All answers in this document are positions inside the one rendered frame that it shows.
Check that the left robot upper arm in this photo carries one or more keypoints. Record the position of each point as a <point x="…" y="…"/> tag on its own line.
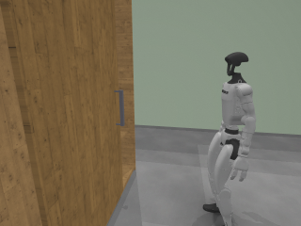
<point x="245" y="93"/>

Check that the wardrobe door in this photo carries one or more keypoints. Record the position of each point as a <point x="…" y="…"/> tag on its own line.
<point x="18" y="198"/>
<point x="64" y="59"/>

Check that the left robot forearm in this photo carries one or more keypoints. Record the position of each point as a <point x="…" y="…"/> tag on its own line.
<point x="247" y="133"/>

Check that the left robot hand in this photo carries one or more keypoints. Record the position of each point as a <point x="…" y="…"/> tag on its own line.
<point x="240" y="163"/>

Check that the right robot forearm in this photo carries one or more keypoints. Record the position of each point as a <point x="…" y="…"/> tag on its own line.
<point x="222" y="127"/>

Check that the humanoid robot head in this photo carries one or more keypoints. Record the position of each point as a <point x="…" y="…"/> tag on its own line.
<point x="234" y="60"/>

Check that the handle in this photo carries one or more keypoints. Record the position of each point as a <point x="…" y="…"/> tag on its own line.
<point x="121" y="107"/>

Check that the left robot thigh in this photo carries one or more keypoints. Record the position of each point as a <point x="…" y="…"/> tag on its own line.
<point x="223" y="168"/>

